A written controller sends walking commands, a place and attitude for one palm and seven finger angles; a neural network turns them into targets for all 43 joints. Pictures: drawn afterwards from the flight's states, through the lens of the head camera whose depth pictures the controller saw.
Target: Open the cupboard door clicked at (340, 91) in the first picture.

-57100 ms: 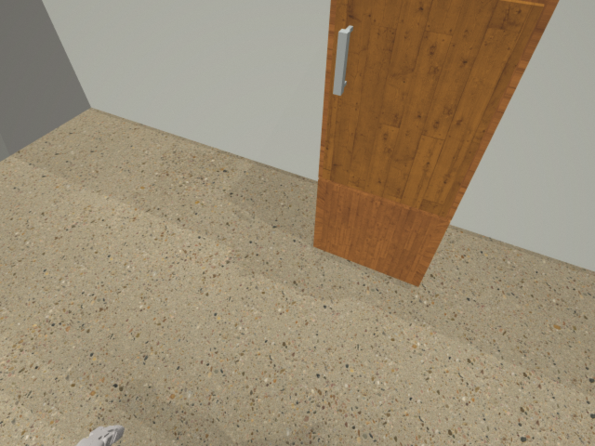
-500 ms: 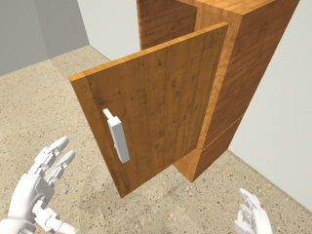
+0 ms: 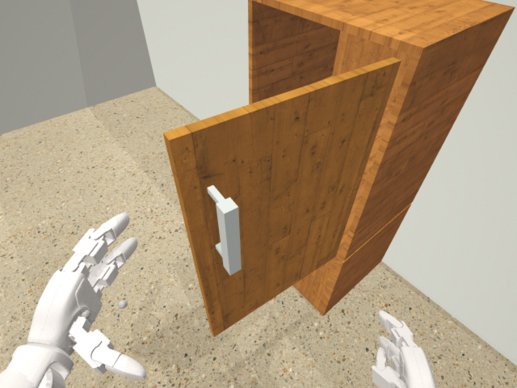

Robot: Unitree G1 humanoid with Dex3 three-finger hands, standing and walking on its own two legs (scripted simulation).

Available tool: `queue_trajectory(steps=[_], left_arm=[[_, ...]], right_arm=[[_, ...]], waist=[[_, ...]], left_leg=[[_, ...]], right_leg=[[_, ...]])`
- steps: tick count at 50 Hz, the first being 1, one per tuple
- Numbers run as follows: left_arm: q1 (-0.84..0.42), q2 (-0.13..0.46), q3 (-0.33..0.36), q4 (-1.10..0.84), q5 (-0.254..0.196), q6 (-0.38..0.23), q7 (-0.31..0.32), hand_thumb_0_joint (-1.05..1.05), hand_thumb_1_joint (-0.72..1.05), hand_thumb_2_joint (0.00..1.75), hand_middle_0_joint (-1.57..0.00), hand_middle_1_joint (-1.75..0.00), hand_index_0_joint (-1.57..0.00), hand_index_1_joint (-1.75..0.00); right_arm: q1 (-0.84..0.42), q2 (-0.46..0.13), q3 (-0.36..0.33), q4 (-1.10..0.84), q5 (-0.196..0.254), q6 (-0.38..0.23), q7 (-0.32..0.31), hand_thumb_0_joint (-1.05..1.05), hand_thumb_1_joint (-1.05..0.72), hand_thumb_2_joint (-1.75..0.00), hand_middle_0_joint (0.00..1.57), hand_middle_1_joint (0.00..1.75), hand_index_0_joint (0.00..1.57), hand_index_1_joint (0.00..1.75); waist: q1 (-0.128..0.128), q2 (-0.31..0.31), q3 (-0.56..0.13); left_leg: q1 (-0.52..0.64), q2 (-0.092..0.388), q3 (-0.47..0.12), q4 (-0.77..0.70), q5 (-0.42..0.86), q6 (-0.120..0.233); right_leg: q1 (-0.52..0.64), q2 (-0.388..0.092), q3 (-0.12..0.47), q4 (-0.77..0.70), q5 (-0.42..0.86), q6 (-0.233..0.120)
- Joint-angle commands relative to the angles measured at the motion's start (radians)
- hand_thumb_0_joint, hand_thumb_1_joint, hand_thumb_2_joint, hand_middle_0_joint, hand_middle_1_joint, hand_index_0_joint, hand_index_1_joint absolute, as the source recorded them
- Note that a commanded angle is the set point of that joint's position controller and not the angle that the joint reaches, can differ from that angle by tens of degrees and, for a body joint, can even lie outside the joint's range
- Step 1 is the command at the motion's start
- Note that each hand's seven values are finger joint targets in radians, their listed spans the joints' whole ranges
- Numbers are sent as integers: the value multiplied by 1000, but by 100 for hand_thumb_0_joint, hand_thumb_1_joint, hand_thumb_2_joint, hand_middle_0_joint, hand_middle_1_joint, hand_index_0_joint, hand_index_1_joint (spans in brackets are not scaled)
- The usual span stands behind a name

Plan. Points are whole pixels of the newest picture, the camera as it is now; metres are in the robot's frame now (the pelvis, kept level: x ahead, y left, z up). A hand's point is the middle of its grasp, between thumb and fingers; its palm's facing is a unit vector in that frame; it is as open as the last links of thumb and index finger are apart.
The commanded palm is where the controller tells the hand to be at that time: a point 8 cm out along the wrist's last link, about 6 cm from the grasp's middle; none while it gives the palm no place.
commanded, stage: draw the hand back to the body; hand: left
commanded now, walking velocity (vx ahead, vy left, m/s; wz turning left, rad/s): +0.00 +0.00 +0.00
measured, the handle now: (223, 231) +0.32 +0.10 +0.10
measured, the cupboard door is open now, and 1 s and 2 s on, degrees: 84 84 84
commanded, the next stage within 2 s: step back with the hand held close in 1.14 s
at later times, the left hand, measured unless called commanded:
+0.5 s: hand (94, 260) +0.22 +0.23 +0.15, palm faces +0.36 -0.84 -0.39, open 12.3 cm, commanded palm +0.17 +0.27 +0.17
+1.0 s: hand (102, 249) +0.22 +0.22 +0.17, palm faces +0.41 -0.82 -0.39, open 7.6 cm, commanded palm +0.17 +0.26 +0.19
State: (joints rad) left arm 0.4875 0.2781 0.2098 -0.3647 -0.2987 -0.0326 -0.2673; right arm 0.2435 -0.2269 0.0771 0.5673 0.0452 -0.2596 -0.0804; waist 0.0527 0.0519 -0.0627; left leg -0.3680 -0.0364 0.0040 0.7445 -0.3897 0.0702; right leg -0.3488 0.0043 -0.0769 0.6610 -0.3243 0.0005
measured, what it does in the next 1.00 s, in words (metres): stands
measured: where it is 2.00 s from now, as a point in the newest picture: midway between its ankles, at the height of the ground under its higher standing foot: outside the picture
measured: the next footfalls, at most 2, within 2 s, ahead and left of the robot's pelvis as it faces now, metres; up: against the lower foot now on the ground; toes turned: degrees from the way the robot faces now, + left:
none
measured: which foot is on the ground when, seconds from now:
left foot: down 0.00-1.00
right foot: down 0.00-1.00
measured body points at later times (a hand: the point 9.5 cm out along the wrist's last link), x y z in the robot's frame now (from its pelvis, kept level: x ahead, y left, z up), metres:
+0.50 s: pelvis +0.03 -0.01 +0.02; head +0.02 -0.02 +0.47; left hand +0.19 +0.27 +0.18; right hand +0.21 -0.23 -0.06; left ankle +0.00 +0.07 -0.72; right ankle +0.01 -0.13 -0.72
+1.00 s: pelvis +0.03 -0.03 +0.03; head +0.01 -0.06 +0.48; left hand +0.20 +0.26 +0.19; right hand +0.21 -0.26 -0.06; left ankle +0.00 +0.07 -0.72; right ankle +0.01 -0.13 -0.72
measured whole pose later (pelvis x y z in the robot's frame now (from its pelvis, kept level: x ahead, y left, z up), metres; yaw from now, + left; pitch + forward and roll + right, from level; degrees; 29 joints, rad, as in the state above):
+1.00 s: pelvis +0.03 -0.03 +0.03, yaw -2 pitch -4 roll -1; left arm 0.47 0.33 0.31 -0.37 -0.07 -0.07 0.10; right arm 0.17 -0.23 0.02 0.64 0.00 -0.07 -0.07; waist 0.07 0.07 0.03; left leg -0.06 -0.01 0.02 0.41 -0.27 0.03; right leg -0.07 0.04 -0.05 0.36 -0.22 -0.04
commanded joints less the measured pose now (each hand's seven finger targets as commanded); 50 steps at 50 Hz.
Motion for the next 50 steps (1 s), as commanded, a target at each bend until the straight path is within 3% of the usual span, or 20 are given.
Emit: queue_trajectory(steps=[1, 3, 4, 5, 6, 7, 9, 12, 20, 25, 30, 36, 38, 42, 45, 49, 50], left_arm=[[-97, 130, 103, -259, -22, -49, 9, 0, -40, 34, -15, -30, -15, -30], [-85, 142, 124, -260, -25, -40, 6, 0, -32, 37, -16, -30, -16, -30], [-117, 282, 162, -351, 145, -70, 177, 0, -29, 39, -16, -30, -16, -30], [-49, 217, 142, -299, 164, -61, 256, 0, -26, 40, -16, -30, -16, -30], [-22, 137, 77, -282, 169, -48, 283, 0, -22, 42, -16, -30, -16, -30], [-18, 119, 58, -266, 188, -46, 309, 0, -18, 43, -16, -30, -16, -30], [-30, 133, 64, -277, 211, -54, 349, 0, -12, 47, -16, -30, -16, -30], [-43, 156, 72, -309, 237, -74, 384, 0, -1, 51, -17, -30, -17, -30], [-24, 210, 150, -284, 256, -85, 412, 0, 27, 63, -18, -30, -18, -30], [-32, 205, 168, -242, 248, -82, 403, 0, 44, 70, -18, -30, -18, -30], [-37, 232, 207, -239, 242, -88, 401, 0, 62, 78, -19, -30, -19, -30], [-103, 260, 239, -267, 238, -95, 402, 0, 83, 87, -20, -30, -20, -30], [-108, 259, 248, -245, 234, -95, 401, 0, 90, 90, -20, -30, -20, -30], [-73, 223, 219, -183, 227, -88, 390, 0, 90, 90, -20, -30, -20, -30], [-84, 237, 226, -176, 225, -93, 388, 0, 90, 90, -20, -30, -20, -30], [-118, 255, 234, -234, 230, -107, 392, 0, 90, 90, -20, -30, -20, -30], [-127, 267, 238, -233, 232, -106, 395, 0, 90, 90, -20, -30, -20, -30]], right_arm=[[-129, -125, -54, -172, 0, -75, -6, 0, -90, -90, 20, 30, 20, 30], [-124, -125, -55, -166, 0, -76, -4, 0, -90, -90, 20, 30, 20, 30], [-131, -123, -59, -171, -29, -57, -16, 0, -90, -90, 20, 30, 20, 30], [-123, -110, -57, -155, -37, -47, -22, 0, -90, -90, 20, 30, 20, 30], [-130, -111, -54, -164, -39, -35, -19, 0, -90, -90, 20, 30, 20, 30], [-127, -110, -55, -155, -35, -17, -17, 0, -90, -90, 20, 30, 20, 30], [-128, -114, -57, -148, -39, 6, -13, 0, -90, -90, 20, 30, 20, 30], [-129, -118, -65, -141, -45, 20, -11, 0, -90, -90, 20, 30, 20, 30], [-145, -116, -75, -106, -53, 53, -6, 0, -90, -90, 20, 30, 20, 30], [-161, -114, -82, -98, -50, 85, 2, 0, -90, -90, 20, 30, 20, 30], [-165, -110, -89, -93, -51, 104, 5, 0, -90, -90, 20, 30, 20, 30], [-175, -105, -89, -91, -48, 116, 6, 0, -90, -90, 20, 30, 20, 30], [-178, -102, -90, -88, -48, 121, 6, 0, -90, -90, 20, 30, 20, 30], [-182, -102, -91, -87, -46, 134, 9, 0, -90, -90, 20, 30, 20, 30], [-189, -103, -95, -88, -46, 138, 6, 0, -90, -90, 20, 30, 20, 30], [-196, -100, -95, -93, -46, 131, 4, 0, -90, -90, 20, 30, 20, 30], [-201, -100, -93, -90, -47, 128, 1, 0, -90, -90, 20, 30, 20, 30]], waist=[[8, 44, -61], [12, 48, -72], [36, 58, -37], [23, 25, 23], [7, 7, 61], [2, 15, 70], [2, 59, 56], [3, 49, 7], [19, 23, -17], [17, 11, 11], [22, 3, -23], [18, 34, -19], [19, 9, -12], [19, -22, 23], [20, -33, 29], [21, 7, -18], [21, 16, -4]], left_leg=[[63, 48, -115, -214, 206, -100], [77, 51, -115, -218, 244, -109], [37, 65, -121, -274, 183, -89], [17, 67, -125, -307, 101, -92], [0, 68, -127, -324, 68, -90], [19, 76, -124, -331, 70, -84], [52, 79, -120, -351, 90, -83], [114, 80, -106, -364, 163, -81], [207, 74, -67, -365, 443, -88], [234, 72, -46, -372, 478, -80], [272, 68, -28, -363, 543, -68], [294, 64, -20, -366, 536, -60], [297, 64, -15, -369, 517, -54], [288, 61, -6, -376, 469, -45], [281, 57, 0, -378, 416, -38], [297, 52, -1, -377, 402, -36], [295, 52, -1, -375, 390, -37]], right_leg=[[32, 25, -17, -91, 111, -34], [45, 27, -21, -94, 136, -34], [127, 16, 41, -132, 114, -45], [124, 11, 40, -157, 76, -48], [125, 5, 39, -160, 61, -47], [130, 2, 43, -169, 62, -44], [162, -4, 47, -185, 78, -44], [205, -7, 51, -210, 113, -42], [291, -8, 55, -260, 264, -43], [301, -9, 59, -287, 306, -39], [326, -13, 68, -298, 382, -35], [323, -15, 78, -313, 395, -32], [319, -14, 76, -319, 392, -29], [309, -15, 79, -334, 380, -26], [307, -19, 87, -348, 350, -26], [321, -21, 96, -349, 339, -24], [312, -21, 100, -356, 325, -26]])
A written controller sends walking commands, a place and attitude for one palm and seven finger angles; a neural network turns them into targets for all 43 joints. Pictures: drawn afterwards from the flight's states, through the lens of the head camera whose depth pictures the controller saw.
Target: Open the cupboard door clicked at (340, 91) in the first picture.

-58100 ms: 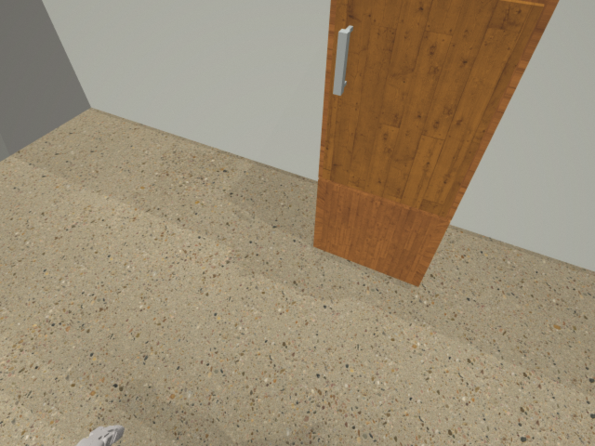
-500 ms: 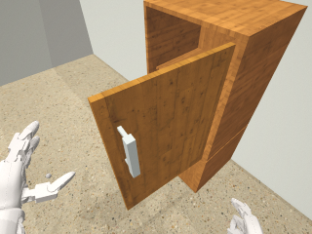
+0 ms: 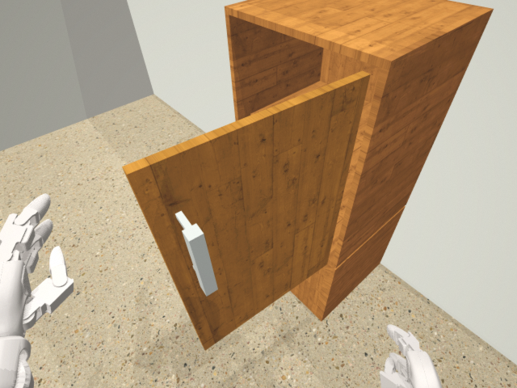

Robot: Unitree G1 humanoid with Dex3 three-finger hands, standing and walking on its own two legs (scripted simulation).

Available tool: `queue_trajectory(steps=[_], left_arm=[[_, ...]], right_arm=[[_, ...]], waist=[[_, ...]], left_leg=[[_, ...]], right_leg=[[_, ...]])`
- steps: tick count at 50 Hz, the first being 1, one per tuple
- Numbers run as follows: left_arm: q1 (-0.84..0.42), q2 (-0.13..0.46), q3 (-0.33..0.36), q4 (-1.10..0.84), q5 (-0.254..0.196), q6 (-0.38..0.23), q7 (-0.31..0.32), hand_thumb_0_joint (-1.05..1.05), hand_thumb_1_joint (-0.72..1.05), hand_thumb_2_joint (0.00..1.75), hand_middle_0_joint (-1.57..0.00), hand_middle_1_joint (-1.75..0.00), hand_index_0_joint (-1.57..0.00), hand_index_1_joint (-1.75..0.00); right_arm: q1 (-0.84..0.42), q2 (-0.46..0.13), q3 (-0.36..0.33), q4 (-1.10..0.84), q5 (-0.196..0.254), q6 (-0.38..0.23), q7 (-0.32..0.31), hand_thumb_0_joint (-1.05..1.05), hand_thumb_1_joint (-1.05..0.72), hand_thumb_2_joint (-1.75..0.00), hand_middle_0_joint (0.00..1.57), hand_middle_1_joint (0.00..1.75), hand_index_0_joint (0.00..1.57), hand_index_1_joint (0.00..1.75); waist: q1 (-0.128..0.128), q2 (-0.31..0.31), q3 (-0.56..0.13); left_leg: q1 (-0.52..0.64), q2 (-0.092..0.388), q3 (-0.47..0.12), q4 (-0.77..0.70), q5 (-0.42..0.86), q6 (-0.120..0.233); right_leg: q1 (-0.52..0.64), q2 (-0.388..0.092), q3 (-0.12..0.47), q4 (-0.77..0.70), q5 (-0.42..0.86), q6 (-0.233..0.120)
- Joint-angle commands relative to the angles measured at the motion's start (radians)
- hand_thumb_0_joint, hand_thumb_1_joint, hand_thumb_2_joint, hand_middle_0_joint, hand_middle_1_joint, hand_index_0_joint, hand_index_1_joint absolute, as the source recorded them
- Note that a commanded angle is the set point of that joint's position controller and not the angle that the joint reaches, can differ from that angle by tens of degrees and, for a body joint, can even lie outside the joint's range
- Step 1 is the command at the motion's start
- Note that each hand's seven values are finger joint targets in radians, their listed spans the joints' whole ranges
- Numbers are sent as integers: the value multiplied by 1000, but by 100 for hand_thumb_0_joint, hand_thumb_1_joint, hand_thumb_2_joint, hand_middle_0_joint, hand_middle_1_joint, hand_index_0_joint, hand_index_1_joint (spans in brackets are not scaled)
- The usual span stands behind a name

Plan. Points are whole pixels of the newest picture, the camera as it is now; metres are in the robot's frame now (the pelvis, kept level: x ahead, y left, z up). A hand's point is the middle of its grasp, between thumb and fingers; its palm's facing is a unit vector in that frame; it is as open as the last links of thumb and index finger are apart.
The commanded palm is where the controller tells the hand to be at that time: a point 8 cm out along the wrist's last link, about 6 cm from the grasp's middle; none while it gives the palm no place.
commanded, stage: draw the hand back to the body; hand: left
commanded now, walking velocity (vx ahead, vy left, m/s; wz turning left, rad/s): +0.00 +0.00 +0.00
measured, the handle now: (196, 254) +0.29 +0.14 +0.07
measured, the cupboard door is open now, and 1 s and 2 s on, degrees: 84 84 84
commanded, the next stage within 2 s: step back with the hand held close in 0.14 s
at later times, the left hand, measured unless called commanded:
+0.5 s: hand (59, 284) +0.18 +0.26 +0.15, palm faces +0.35 -0.80 -0.48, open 7.4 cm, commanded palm +0.12 +0.31 +0.17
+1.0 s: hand out of the picture +0.10 +0.29 +0.14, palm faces +0.43 -0.78 -0.46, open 7.4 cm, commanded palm +0.03 +0.33 +0.17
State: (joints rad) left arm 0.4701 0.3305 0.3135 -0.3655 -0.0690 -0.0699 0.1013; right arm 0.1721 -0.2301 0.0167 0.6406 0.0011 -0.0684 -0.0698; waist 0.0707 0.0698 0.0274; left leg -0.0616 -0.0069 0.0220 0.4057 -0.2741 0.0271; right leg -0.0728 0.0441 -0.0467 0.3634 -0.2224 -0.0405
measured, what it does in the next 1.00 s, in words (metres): shifts its weight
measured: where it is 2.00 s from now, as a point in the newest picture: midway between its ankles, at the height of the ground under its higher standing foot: outside the picture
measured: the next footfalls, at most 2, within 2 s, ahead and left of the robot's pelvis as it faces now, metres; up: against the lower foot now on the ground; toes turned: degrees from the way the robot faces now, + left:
right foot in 1.46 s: -0.32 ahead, -0.08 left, +0.00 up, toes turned -7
left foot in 1.62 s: -0.10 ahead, +0.09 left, +0.00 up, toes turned -6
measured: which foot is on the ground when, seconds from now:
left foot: down 0.00-1.00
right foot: down 0.00-1.00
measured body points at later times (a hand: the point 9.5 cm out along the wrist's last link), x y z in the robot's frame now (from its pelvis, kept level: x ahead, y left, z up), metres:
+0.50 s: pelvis -0.03 +0.01 +0.00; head -0.02 +0.00 +0.45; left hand +0.16 +0.30 +0.18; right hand +0.15 -0.23 -0.09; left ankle -0.03 +0.10 -0.74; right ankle -0.01 -0.09 -0.74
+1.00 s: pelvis -0.11 +0.03 -0.02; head -0.09 +0.04 +0.42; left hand +0.07 +0.33 +0.17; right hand +0.06 -0.21 -0.10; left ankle -0.03 +0.10 -0.74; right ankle -0.02 -0.09 -0.74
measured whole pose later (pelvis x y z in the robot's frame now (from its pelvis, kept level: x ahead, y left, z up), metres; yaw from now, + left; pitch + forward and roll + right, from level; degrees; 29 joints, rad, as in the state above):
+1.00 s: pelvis -0.11 +0.03 -0.02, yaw +0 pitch -1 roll -1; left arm 0.50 0.37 0.42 -0.51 0.00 -0.21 0.14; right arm 0.21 -0.22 0.00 0.56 0.01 -0.05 -0.07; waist 0.00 -0.01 0.05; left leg -0.43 -0.05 0.05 0.70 -0.35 0.07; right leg -0.41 0.01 0.01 0.61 -0.18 0.01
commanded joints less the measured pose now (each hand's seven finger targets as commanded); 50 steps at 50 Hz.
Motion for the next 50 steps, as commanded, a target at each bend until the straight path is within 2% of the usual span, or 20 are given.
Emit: queue_trajectory(steps=[1, 12, 13, 14, 15, 16, 17, 20, 22, 24, 27, 29, 30, 33, 36, 40, 43, 47, 49, 50], left_arm=[[-117, 207, 127, -256, 3, -72, 27, 0, 90, 90, -20, -30, -20, -30], [-79, 188, 123, -196, 1, -82, 26, 0, 90, 90, -20, -30, -20, -30], [-181, 221, 138, -266, 2, -93, 30, 0, 90, 90, -20, -30, -20, -30], [-257, 355, 278, -294, 8, -135, 39, 0, 90, 90, -20, -30, -20, -30], [-246, 337, 263, -255, 14, -155, 35, 0, 90, 90, -20, -30, -20, -30], [-113, 259, 205, -180, 13, -144, 27, 0, 90, 90, -20, -30, -20, -30], [-63, 219, 168, -172, 16, -138, 20, 0, 90, 90, -20, -30, -20, -30], [12, 191, 144, -190, 17, -140, 17, 0, 90, 90, -20, -30, -20, -30], [40, 213, 161, -229, 19, -140, 23, 0, 90, 90, -20, -30, -20, -30], [58, 248, 200, -264, 19, -141, 31, 0, 90, 90, -20, -30, -20, -30], [74, 279, 236, -306, 18, -145, 41, 0, 90, 90, -20, -30, -20, -30], [80, 288, 250, -331, 19, -150, 46, 0, 90, 90, -20, -30, -20, -30], [75, 294, 254, -342, 22, -152, 48, 0, 90, 90, -20, -30, -20, -30], [85, 270, 245, -342, 31, -157, 51, 0, 90, 90, -20, -30, -20, -30], [57, 247, 233, -340, 48, -165, 52, 0, 90, 90, -20, -30, -20, -30], [8, 247, 249, -302, 71, -179, 57, 0, 90, 90, -20, -30, -20, -30], [-10, 232, 236, -302, 76, -191, 55, 0, 90, 90, -20, -30, -20, -30], [-44, 248, 225, -352, 68, -204, 62, 0, 90, 90, -20, -30, -20, -30], [-33, 259, 228, -377, 60, -212, 74, 0, 90, 90, -20, -30, -20, -30], [-30, 270, 239, -402, 56, -217, 79, 0, 90, 90, -20, -30, -20, -30]], right_arm=[[-127, -95, -31, -164, -3, -69, -10, 0, -90, -90, 20, 30, 20, 30], [-126, -94, -35, -148, 0, -83, -5, 0, -90, -90, 20, 30, 20, 30], [-134, -98, -34, -151, 0, -88, -6, 0, -90, -90, 20, 30, 20, 30], [-104, -118, -36, -189, 17, -72, -6, 0, -90, -90, 20, 30, 20, 30], [-100, -103, -35, -171, 12, -62, -8, 0, -90, -90, 20, 30, 20, 30], [-106, -105, -41, -167, 7, -52, -9, 0, -90, -90, 20, 30, 20, 30], [-98, -110, -43, -177, 5, -42, -4, 0, -90, -90, 20, 30, 20, 30], [-100, -121, -54, -190, 5, -25, -4, 0, -90, -90, 20, 30, 20, 30], [-92, -127, -61, -204, 9, -11, -4, 0, -90, -90, 20, 30, 20, 30], [-89, -124, -68, -220, 11, 0, -8, 0, -90, -90, 20, 30, 20, 30], [-92, -115, -71, -239, 14, 13, -14, 0, -90, -90, 20, 30, 20, 30], [-93, -114, -72, -249, 15, 15, -18, 0, -90, -90, 20, 30, 20, 30], [-99, -120, -73, -248, 12, 13, -21, 0, -90, -90, 20, 30, 20, 30], [-88, -125, -72, -259, 11, 7, -21, 0, -90, -90, 20, 30, 20, 30], [-77, -135, -74, -263, 8, -6, -20, 0, -90, -90, 20, 30, 20, 30], [-65, -141, -81, -258, 3, -25, -21, 0, -90, -90, 20, 30, 20, 30], [-44, -138, -84, -256, 7, -31, -16, 0, -90, -90, 20, 30, 20, 30], [-31, -124, -80, -239, 3, -38, -8, 0, -90, -90, 20, 30, 20, 30], [-22, -108, -71, -217, -1, -40, -2, 0, -90, -90, 20, 30, 20, 30], [-25, -107, -69, -213, 0, -43, -1, 0, -90, -90, 20, 30, 20, 30]], waist=[[0, 22, -101], [0, -22, -46], [-3, -7, -81], [-47, -43, 3], [-48, -43, 1], [-52, -74, -10], [-54, -88, -30], [-55, -19, -109], [-55, -27, -162], [-53, -75, -203], [-52, -78, -224], [-50, -52, -216], [-48, -2, -202], [-46, 35, -160], [-49, 81, -106], [-55, 26, -52], [-72, -57, -45], [-84, -153, -44], [-88, -183, -83], [-89, -171, -113]], left_leg=[[-5, 22, -20, -39, 274, 5], [-18, 27, -24, -57, 231, 5], [-9, 24, -27, -58, 224, 5], [-79, 43, -60, -23, 144, 20], [-89, 38, -73, -7, 113, 19], [-66, 42, -73, 9, 136, 20], [-66, 43, -65, 12, 149, 16], [-68, 61, -57, 4, 228, 14], [-81, 81, -64, -5, 290, 11], [-99, 90, -69, 3, 336, 10], [-137, 92, -75, 14, 355, 7], [-166, 100, -89, 4, 346, 10], [-193, 104, -103, -8, 334, 15], [-310, 142, -135, -66, 203, 37], [-477, 181, -164, -134, -42, 68], [-661, 210, -204, -163, -307, 105], [-643, 152, -179, -69, -363, 92], [-401, 55, -121, 187, -298, 41], [-254, 29, -97, 309, -194, 17], [-211, 27, -95, 305, -161, 13]], right_leg=[[37, -62, 68, -58, 221, 15], [10, -54, 62, -75, 159, 16], [23, -57, 66, -74, 155, 17], [-105, -105, 186, -124, 187, 13], [-109, -137, 194, -130, 186, 2], [-128, -146, 200, -125, 208, -1], [-131, -148, 185, -117, 203, 4], [-98, -148, 155, -60, 280, 12], [-70, -137, 142, -12, 325, 18], [-44, -131, 137, 28, 377, 22], [-29, -137, 143, 72, 430, 19], [-41, -127, 142, 103, 401, 21], [-42, -121, 142, 115, 374, 20], [-19, -86, 126, 181, 244, 35], [33, -63, 114, 277, 135, 43], [89, -55, 119, 341, 89, 51], [10, -91, 192, 270, 67, 27], [-320, -210, 342, 18, -227, -40], [-433, -269, 347, -27, -222, -71], [-440, -269, 322, -6, -162, -71]])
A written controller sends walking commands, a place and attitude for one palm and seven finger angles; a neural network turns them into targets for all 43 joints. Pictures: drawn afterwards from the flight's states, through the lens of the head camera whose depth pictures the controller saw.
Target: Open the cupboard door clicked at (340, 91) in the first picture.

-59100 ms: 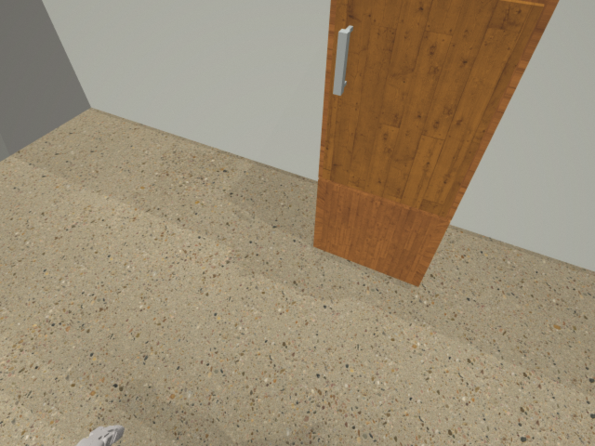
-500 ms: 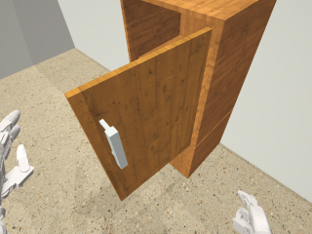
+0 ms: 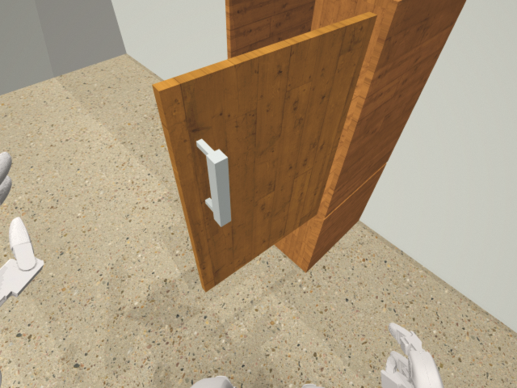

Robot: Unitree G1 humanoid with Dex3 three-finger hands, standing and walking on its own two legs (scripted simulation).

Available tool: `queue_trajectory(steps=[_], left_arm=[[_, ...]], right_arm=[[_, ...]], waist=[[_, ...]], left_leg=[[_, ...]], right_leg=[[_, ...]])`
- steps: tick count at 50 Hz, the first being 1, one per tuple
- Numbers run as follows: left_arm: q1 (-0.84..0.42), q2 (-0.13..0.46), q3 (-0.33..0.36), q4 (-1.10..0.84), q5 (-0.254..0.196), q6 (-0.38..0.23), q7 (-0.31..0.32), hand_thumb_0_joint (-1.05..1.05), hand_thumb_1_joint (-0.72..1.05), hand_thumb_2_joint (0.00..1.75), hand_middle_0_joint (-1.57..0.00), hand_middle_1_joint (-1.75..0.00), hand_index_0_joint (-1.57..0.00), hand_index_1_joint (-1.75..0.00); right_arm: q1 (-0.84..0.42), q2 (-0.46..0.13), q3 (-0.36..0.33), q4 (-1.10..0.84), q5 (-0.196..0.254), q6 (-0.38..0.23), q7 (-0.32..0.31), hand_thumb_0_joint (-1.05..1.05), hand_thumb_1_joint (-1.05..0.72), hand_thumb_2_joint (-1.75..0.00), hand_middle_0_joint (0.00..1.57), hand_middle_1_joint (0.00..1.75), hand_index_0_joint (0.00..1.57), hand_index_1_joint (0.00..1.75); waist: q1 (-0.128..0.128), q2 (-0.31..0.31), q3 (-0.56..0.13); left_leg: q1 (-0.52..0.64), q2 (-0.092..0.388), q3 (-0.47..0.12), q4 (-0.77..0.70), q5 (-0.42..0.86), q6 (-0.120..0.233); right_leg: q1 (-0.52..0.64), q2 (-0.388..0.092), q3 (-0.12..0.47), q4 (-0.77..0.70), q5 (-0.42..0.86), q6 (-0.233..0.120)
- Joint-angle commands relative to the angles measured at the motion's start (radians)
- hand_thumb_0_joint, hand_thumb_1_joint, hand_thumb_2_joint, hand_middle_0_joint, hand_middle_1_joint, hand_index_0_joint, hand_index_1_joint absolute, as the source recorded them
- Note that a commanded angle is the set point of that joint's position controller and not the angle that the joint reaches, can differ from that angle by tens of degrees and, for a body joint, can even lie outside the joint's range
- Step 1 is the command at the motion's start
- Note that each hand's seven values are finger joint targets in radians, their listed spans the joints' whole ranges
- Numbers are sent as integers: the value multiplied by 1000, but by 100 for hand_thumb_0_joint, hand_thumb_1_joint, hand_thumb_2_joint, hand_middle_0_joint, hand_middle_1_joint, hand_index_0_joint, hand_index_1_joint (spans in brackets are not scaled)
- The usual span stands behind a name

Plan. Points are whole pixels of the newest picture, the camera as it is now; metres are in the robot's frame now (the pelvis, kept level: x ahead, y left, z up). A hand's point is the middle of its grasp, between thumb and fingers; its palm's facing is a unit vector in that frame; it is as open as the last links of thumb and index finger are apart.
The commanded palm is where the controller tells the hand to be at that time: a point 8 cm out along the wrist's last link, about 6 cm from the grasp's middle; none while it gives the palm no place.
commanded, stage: step back with the hand held close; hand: left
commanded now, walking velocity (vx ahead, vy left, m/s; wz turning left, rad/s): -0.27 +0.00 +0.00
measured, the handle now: (213, 184) +0.40 +0.11 +0.09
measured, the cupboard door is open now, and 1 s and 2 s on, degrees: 84 84 84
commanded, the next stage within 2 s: stop stepping back and stand still in 0.40 s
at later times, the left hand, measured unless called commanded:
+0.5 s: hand (43, 334) +0.14 +0.21 +0.18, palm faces +0.25 -0.85 -0.47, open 7.4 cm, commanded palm +0.07 +0.27 +0.20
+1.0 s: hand out of the picture +0.06 +0.22 +0.19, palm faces +0.34 -0.80 -0.50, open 7.4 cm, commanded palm +0.02 +0.26 +0.20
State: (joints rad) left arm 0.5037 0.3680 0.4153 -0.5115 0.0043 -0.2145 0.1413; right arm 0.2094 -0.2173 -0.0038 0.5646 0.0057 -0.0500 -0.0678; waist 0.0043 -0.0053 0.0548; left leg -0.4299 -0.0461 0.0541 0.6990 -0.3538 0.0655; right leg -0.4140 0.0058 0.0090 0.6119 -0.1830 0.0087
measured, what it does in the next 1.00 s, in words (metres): walks backwards: right foot, then left foot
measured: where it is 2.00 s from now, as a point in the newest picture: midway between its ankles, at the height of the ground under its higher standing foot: outside the picture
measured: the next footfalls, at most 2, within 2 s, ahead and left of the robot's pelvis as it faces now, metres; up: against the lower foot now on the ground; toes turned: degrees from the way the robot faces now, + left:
right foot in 0.46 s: -0.22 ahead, -0.11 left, +0.00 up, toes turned -7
left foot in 0.62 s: +0.01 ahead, +0.06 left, +0.00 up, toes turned -6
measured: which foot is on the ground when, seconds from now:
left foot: down 0.00-0.48, up 0.50-0.60, down 0.62-0.82, up 0.84-1.00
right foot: down 0.00-0.08, up 0.10-0.44, down 0.46-0.64, up 0.66-0.78, down 0.80-1.00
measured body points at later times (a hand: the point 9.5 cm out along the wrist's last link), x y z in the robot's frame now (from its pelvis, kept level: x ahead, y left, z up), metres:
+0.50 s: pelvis -0.11 -0.02 +0.00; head -0.05 +0.00 +0.45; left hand +0.12 +0.25 +0.21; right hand +0.08 -0.24 -0.07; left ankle +0.07 +0.06 -0.71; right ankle -0.26 -0.10 -0.72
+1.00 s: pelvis -0.14 -0.02 +0.02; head -0.15 -0.02 +0.47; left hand +0.04 +0.26 +0.21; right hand -0.05 -0.29 -0.08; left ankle -0.13 +0.12 -0.68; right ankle -0.16 -0.10 -0.72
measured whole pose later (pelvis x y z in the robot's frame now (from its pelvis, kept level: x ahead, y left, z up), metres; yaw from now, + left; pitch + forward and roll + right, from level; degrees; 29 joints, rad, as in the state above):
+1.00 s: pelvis -0.14 -0.02 +0.02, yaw -5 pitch +1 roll +2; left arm 0.61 0.40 0.41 -0.47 -0.01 -0.24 0.13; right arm 0.31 -0.22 -0.01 0.69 -0.01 -0.10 -0.09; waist 0.00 -0.04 -0.05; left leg -0.41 0.02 0.02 0.82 -0.31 0.00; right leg -0.23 -0.01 -0.06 0.49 -0.27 -0.05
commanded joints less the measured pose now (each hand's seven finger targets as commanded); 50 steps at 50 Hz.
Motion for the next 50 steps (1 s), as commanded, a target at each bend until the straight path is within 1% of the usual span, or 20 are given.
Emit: queue_trajectory(steps=[1, 4, 5, 9, 18, 21, 23, 24, 25, 27, 30, 32, 33, 35, 39, 40, 41, 42, 46, 50], left_arm=[[-41, 235, 144, -262, -20, -74, 42, 0, 90, 90, -20, -30, -20, -30], [-16, 246, 202, -327, -12, -96, 48, 0, 90, 90, -20, -30, -20, -30], [-31, 282, 225, -315, -1, -97, 52, 0, 90, 90, -20, -30, -20, -30], [-5, 227, 192, -235, -29, -89, 50, 0, 90, 90, -20, -30, -20, -30], [-50, 207, 83, -267, -62, -66, 27, 0, 90, 90, -20, -30, -20, -30], [-7, 291, 157, -301, -85, -80, 13, 0, 90, 90, -20, -30, -20, -30], [-9, 363, 230, -312, -102, -100, 13, 0, 90, 90, -20, -30, -20, -30], [4, 397, 266, -308, -97, -108, 14, 0, 90, 90, -20, -30, -20, -30], [-5, 406, 275, -307, -93, -111, 11, 0, 90, 90, -20, -30, -20, -30], [85, 308, 223, -235, -77, -58, -4, 0, 90, 90, -20, -30, -20, -30], [53, 253, 167, -186, -84, -11, 2, 0, 90, 90, -20, -30, -20, -30], [4, 254, 142, -175, -85, -14, 5, 0, 90, 90, -20, -30, -20, -30], [-50, 229, 117, -146, -82, -24, 7, 0, 90, 90, -20, -30, -20, -30], [-18, 283, 168, -123, -67, -10, 18, 0, 90, 90, -20, -30, -20, -30], [122, 258, 161, -195, -53, -16, 13, 0, 90, 90, -20, -30, -20, -30], [152, 297, 189, -221, -47, -25, 13, 0, 90, 90, -20, -30, -20, -30], [136, 277, 171, -236, -51, -34, 12, 0, 90, 90, -20, -30, -20, -30], [85, 275, 171, -249, -53, -44, 16, 0, 90, 90, -20, -30, -20, -30], [-8, 254, 163, -132, -30, -62, 20, 0, 90, 90, -20, -30, -20, -30], [-54, 205, 112, -23, -15, -62, 38, 0, 90, 90, -20, -30, -20, -30]], right_arm=[[-64, -118, -45, -139, -3, -63, -5, 0, -90, -90, 20, 30, 20, 30], [-97, -146, -49, -166, -15, -82, -18, 0, -90, -90, 20, 30, 20, 30], [-99, -124, -51, -156, -25, -95, -20, 0, -90, -90, 20, 30, 20, 30], [-82, -109, -66, -105, -16, -131, -1, 0, -90, -90, 20, 30, 20, 30], [-73, -105, -47, -46, -23, -144, 13, 0, -90, -90, 20, 30, 20, 30], [-98, -81, -33, -61, -23, -105, 21, 0, -90, -90, 20, 30, 20, 30], [-165, -73, -14, -84, -12, -89, 5, 0, -90, -90, 20, 30, 20, 30], [-177, -71, -5, -99, -21, -99, 0, 0, -90, -90, 20, 30, 20, 30], [-172, -66, 6, -96, -27, -108, 5, 0, -90, -90, 20, 30, 20, 30], [-144, -72, -4, -128, 12, -86, -10, 0, -90, -90, 20, 30, 20, 30], [-129, -115, -4, -89, 9, -82, -25, 0, -90, -90, 20, 30, 20, 30], [-72, -146, -21, -81, 4, -107, -13, 0, -90, -90, 20, 30, 20, 30], [-46, -144, -28, -67, 9, -124, -6, 0, -90, -90, 20, 30, 20, 30], [-83, -145, -32, -76, -11, -140, -12, 0, -90, -90, 20, 30, 20, 30], [-106, -126, -34, -129, -2, -108, -9, 0, -90, -90, 20, 30, 20, 30], [-111, -116, -38, -138, -6, -96, -3, 0, -90, -90, 20, 30, 20, 30], [-106, -110, -47, -128, -2, -84, 0, 0, -90, -90, 20, 30, 20, 30], [-95, -122, -49, -99, -13, -88, 0, 0, -90, -90, 20, 30, 20, 30], [-65, -103, -37, -61, -15, -106, -21, 0, -90, -90, 20, 30, 20, 30], [-65, -97, -33, -36, -15, -146, -47, 0, -90, -90, 20, 30, 20, 30]], waist=[[-24, -56, -144], [-3, 350, -153], [-7, 361, -140], [2, 102, -150], [13, 255, -306], [27, 92, -329], [42, -112, -216], [57, -104, -188], [49, -109, -213], [14, -225, -219], [-45, 106, -217], [-14, 297, -227], [-13, 218, -150], [1, 176, -118], [10, 121, -99], [11, -25, -114], [5, -195, -89], [2, -143, -49], [-33, -61, -33], [2, -58, -57]], left_leg=[[160, 86, -151, -55, -85, -18], [-183, 349, -465, -539, -323, 64], [-251, 409, -518, -620, -346, 93], [-18, 340, -328, -516, -130, 70], [377, 238, -158, -587, 171, -107], [476, 164, -52, -325, 408, -117], [317, 77, -27, -2, 92, -94], [190, 61, -25, 129, -22, -94], [99, 51, -31, 183, -82, -96], [-36, 38, -11, 79, 22, -67], [349, 43, -17, -165, 554, -17], [386, 268, -312, -317, 790, 92], [279, 300, -382, -387, 583, 115], [134, 285, -383, -483, 214, 98], [-165, 117, -153, -408, -209, -20], [-119, 38, -91, -135, -148, -52], [-77, -4, -70, 217, -71, -78], [-98, 20, -99, 405, -43, -88], [-44, 109, -65, 227, 56, -82], [96, 66, 12, -122, 42, -45]], right_leg=[[-95, -209, 231, -207, -174, -105], [186, 42, 11, 323, -184, 9], [203, 61, 48, 571, -261, 9], [56, 46, 31, 544, -306, 6], [190, 81, -97, -124, -339, -44], [156, -30, -6, -388, -81, -88], [8, -266, 139, -426, 167, -130], [20, -331, 163, -395, 280, -158], [114, -354, 186, -324, 502, -178], [362, -249, 11, -134, 860, -88], [129, -147, -77, 48, 595, 3], [38, 7, -22, 286, -322, 38], [47, 26, 24, 315, -478, 26], [124, 0, -6, 212, -421, 2], [428, -23, -64, -139, -255, -43], [313, -159, 108, -305, -383, -85], [96, -385, 433, -489, -534, -165], [-12, -418, 468, -518, -518, -184], [40, -273, 194, -414, -292, -132], [178, -239, 142, -314, 4, -112]])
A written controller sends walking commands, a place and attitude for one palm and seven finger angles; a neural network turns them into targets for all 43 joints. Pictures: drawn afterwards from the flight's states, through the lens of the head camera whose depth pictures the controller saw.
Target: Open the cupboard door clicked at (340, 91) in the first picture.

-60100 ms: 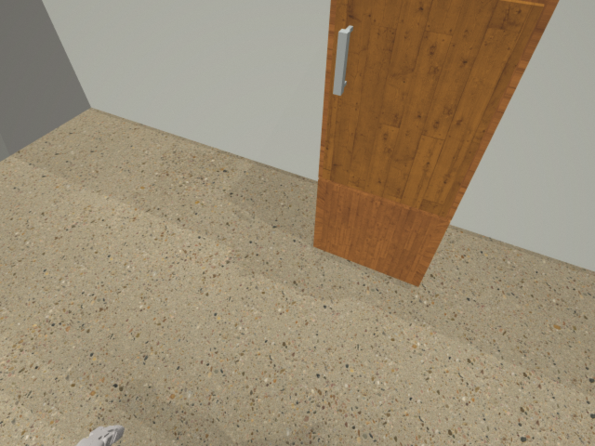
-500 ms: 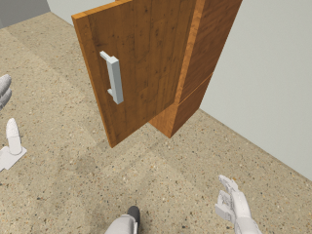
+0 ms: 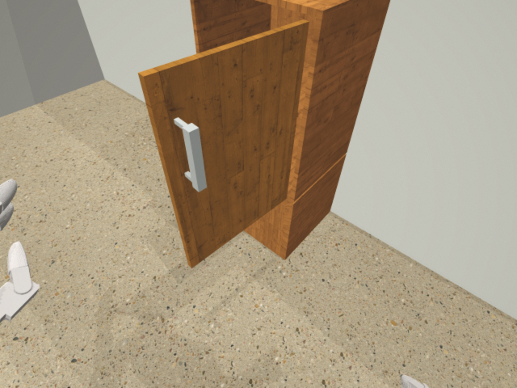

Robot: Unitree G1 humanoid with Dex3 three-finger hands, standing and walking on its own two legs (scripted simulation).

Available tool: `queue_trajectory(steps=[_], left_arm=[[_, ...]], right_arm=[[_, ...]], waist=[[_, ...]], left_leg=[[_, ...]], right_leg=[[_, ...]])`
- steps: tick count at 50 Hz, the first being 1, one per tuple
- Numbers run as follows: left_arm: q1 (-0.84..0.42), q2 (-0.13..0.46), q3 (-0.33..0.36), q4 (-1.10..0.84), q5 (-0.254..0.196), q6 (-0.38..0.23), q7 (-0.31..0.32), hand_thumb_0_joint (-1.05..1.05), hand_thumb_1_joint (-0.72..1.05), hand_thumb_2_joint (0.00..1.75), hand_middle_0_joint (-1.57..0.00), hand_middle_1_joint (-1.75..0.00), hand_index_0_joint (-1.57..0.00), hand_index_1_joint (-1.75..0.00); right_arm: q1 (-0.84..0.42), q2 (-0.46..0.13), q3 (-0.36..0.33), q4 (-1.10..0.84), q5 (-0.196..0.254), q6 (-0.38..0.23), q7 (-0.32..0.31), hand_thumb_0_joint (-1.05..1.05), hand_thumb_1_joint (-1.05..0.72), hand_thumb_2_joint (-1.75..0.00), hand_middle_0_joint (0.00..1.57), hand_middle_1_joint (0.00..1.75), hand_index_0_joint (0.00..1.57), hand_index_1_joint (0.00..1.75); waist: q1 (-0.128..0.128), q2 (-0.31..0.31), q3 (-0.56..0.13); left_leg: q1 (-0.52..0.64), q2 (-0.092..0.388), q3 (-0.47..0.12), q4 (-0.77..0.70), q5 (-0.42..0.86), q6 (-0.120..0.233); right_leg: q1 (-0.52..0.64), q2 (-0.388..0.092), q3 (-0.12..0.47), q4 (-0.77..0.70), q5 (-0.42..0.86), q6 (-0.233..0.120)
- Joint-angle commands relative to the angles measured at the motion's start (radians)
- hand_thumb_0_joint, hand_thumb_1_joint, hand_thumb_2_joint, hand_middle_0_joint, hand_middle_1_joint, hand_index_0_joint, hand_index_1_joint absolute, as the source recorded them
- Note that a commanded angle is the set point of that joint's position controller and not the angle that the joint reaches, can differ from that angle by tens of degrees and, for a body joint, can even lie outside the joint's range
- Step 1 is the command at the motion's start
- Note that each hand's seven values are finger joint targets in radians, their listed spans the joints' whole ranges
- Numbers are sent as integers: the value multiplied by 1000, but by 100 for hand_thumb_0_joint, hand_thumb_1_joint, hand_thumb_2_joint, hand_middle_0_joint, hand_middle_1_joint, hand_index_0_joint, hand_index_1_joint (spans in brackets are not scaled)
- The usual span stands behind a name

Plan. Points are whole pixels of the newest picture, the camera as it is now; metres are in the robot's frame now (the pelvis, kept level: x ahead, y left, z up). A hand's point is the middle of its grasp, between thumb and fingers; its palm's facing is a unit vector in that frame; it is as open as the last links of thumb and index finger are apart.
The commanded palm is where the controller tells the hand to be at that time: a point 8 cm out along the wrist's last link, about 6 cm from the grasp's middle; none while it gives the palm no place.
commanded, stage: stop stepping back and stand still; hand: left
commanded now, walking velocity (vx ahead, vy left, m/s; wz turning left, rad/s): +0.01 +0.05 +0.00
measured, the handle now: (189, 155) +0.53 +0.18 +0.07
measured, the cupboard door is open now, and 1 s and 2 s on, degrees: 84 84 84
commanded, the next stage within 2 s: let the arm hang, fingers relaxed in 0.82 s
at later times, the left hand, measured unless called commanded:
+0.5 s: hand out of the picture +0.14 +0.32 +0.15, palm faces +0.47 -0.76 -0.45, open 7.4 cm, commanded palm +0.09 +0.35 +0.17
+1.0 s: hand (15, 344) +0.16 +0.32 +0.06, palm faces +0.24 -0.81 -0.53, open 7.4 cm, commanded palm none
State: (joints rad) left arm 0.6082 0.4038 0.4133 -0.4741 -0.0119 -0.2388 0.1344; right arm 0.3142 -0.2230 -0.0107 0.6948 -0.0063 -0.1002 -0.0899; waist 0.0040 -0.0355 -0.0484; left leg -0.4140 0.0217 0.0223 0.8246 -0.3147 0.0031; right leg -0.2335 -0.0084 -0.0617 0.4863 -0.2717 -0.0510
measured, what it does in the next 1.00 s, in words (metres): steps on the spot: left foot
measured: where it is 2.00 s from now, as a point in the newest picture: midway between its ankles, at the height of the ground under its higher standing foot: outside the picture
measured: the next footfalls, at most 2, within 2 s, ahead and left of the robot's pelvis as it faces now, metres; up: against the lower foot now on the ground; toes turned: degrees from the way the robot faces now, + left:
left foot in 0.08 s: +0.02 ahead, +0.17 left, +0.00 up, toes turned +4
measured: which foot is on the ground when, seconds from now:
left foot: up 0.00-0.06, down 0.08-1.00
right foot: down 0.00-1.00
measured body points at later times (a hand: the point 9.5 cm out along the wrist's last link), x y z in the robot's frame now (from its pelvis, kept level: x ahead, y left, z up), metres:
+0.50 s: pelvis -0.05 +0.05 +0.00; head -0.04 +0.06 +0.45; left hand +0.11 +0.36 +0.18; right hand +0.14 -0.16 -0.08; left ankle -0.02 +0.16 -0.74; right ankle -0.01 -0.08 -0.74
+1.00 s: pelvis -0.05 +0.05 -0.01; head -0.03 +0.03 +0.44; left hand +0.14 +0.36 +0.09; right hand +0.11 -0.20 -0.12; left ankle -0.02 +0.16 -0.74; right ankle -0.01 -0.08 -0.74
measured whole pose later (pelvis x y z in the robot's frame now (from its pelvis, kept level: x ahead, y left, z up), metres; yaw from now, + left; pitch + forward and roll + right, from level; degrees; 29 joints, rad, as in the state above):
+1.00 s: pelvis -0.05 +0.05 -0.01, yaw +3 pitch +1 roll -1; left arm 0.38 0.40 0.24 -0.06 0.02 -0.13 0.05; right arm 0.18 -0.30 -0.02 0.76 0.00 -0.11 -0.01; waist 0.00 0.07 0.01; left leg -0.35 0.01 0.02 0.55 -0.22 0.01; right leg -0.33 -0.05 -0.08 0.52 -0.21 0.01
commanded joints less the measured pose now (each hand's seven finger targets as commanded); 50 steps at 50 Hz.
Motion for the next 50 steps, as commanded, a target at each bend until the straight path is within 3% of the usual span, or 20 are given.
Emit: queue_trajectory(steps=[1, 2, 3, 5, 6, 8, 11, 15, 16, 19, 24, 30, 40, 45, 46, 47, 48, 49, 50], left_arm=[[-153, 163, 109, -51, -1, -34, 46, 0, 90, 90, -20, -30, -20, -30], [-162, 155, 96, -72, -3, -33, 46, 0, 90, 90, -20, -30, -20, -30], [-156, 161, 100, -100, -5, -36, 45, 0, 90, 90, -20, -30, -20, -30], [-143, 175, 101, -161, -7, -37, 40, 0, 90, 90, -20, -30, -20, -30], [-126, 187, 114, -178, -9, -35, 37, 0, 90, 90, -20, -30, -20, -30], [-94, 193, 126, -215, -3, -31, 30, 0, 90, 90, -20, -30, -20, -30], [-81, 190, 133, -249, -11, -35, 28, 0, 90, 90, -20, -30, -20, -30], [-53, 195, 161, -190, -24, -30, 26, 0, 90, 90, -20, -30, -20, -30], [-70, 174, 146, -182, -26, -32, 25, 0, 90, 90, -20, -30, -20, -30], [-115, 156, 126, -155, -23, -30, 23, 0, 90, 90, -20, -30, -20, -30], [-192, 130, 75, -157, -6, -23, 22, 0, 90, 90, -20, -30, -20, -30], [-210, 163, 89, -196, 9, -22, 31, 0, 90, 90, -20, -30, -20, -30], [-73, 166, 126, -135, -11, -33, 31, 0, 90, 90, -20, -30, -20, -30], [-79, 172, 125, -140, -16, -33, 28, 0, 90, 90, -20, -30, -20, -30], [-189, 10, -303, 622, 56, 138, -116, 0, 90, 90, -20, -30, -20, -30], [-196, 1, -277, 643, 42, 207, -133, 0, 90, 90, -20, -30, -20, -30], [-199, -7, -280, 636, 39, 227, -137, 0, 90, 90, -20, -30, -20, -30], [-221, -11, -286, 671, 42, 227, -138, 0, 90, 90, -20, -30, -20, -30], [-250, 10, -289, 719, 50, 223, -138, 0, 90, 90, -20, -30, -20, -30]], right_arm=[[-150, -88, -23, -161, -4, -99, -22, 0, -90, -90, 20, 30, 20, 30], [-143, -96, -27, -167, -4, -100, -18, 0, -90, -90, 20, 30, 20, 30], [-145, -106, -33, -173, -5, -99, -15, 0, -90, -90, 20, 30, 20, 30], [-152, -123, -46, -196, 6, -95, -9, 0, -90, -90, 20, 30, 20, 30], [-156, -123, -47, -209, 11, -91, -4, 0, -90, -90, 20, 30, 20, 30], [-155, -101, -34, -213, 8, -82, 6, 0, -90, -90, 20, 30, 20, 30], [-175, -98, -29, -230, 9, -80, 14, 0, -90, -90, 20, 30, 20, 30], [-187, -98, -23, -239, 7, -75, 16, 0, -90, -90, 20, 30, 20, 30], [-188, -93, -19, -240, 8, -74, 17, 0, -90, -90, 20, 30, 20, 30], [-183, -97, -17, -238, 7, -72, 16, 0, -90, -90, 20, 30, 20, 30], [-181, -100, -14, -232, 4, -86, 11, 0, -90, -90, 20, 30, 20, 30], [-184, -102, -17, -226, -2, -104, 7, 0, -90, -90, 20, 30, 20, 30], [-175, -97, -27, -215, 2, -103, 9, 0, -90, -90, 20, 30, 20, 30], [-179, -104, -34, -208, 6, -99, 8, 0, -90, -90, 20, 30, 20, 30], [-229, -303, -78, 49, 7, -97, 101, 0, -90, -90, 20, 30, 20, 30], [-157, -244, -76, 37, 12, -27, 103, 0, -90, -90, 20, 30, 20, 30], [-161, -247, -72, 16, 8, -7, 99, 0, -90, -90, 20, 30, 20, 30], [-175, -244, -63, 22, -3, 8, 98, 0, -90, -90, 20, 30, 20, 30], [-182, -244, -58, 19, -8, 22, 96, 0, -90, -90, 20, 30, 20, 30]], waist=[[1, -37, 21], [-2, -31, 5], [3, -5, -26], [8, 38, -100], [7, 11, -108], [-8, 61, -125], [-1, 111, -101], [9, 133, -13], [3, 117, 6], [-3, 146, 32], [-2, 144, 41], [4, 137, 29], [4, 79, 11], [1, 63, -2], [-54, 128, 56], [-33, 134, 5], [-30, 171, 24], [-18, 135, -4], [-10, 36, -4]], left_leg=[[127, -14, 56, -332, 43, 20], [173, -9, 39, -402, 96, 22], [210, 26, 5, -433, 189, 31], [285, 100, -55, -388, 458, 41], [288, 103, -39, -360, 525, 36], [244, 63, 4, -345, 587, 17], [214, 72, -21, -392, 518, 11], [106, 81, -37, -475, 237, 20], [86, 79, -43, -483, 173, 18], [63, 69, -44, -518, 22, 15], [45, 71, -56, -556, -118, 20], [61, 48, -57, -550, -126, 14], [88, 27, -38, -487, 11, 1], [114, 26, -32, -462, 56, 2], [13, 82, -108, -310, 256, 20], [65, 99, -99, -344, 287, 16], [30, 125, -116, -374, 235, 32], [-36, 138, -163, -395, 168, 57], [-43, 126, -171, -386, 161, 63]], right_leg=[[30, -207, 194, -157, 148, -31], [46, -185, 175, -115, 191, -6], [76, -147, 145, -61, 248, 22], [91, -87, 92, 14, 350, 57], [102, -76, 93, 17, 421, 60], [150, -80, 48, 59, 557, 52], [135, -52, 34, 56, 416, 58], [119, -27, 35, -10, 182, 62], [112, -29, 45, -26, 152, 61], [95, -21, 55, -61, 80, 59], [91, -13, 49, -92, -4, 67], [90, -16, 54, -132, -45, 63], [82, -41, 64, -168, 7, 55], [66, -48, 69, -171, 23, 54], [-49, -125, 35, 4, 184, 15], [-73, -105, 60, 10, 106, 12], [-85, -79, 40, 46, 1, 22], [-51, -63, 38, 90, -50, 19], [-29, -59, 52, 84, -32, 12]])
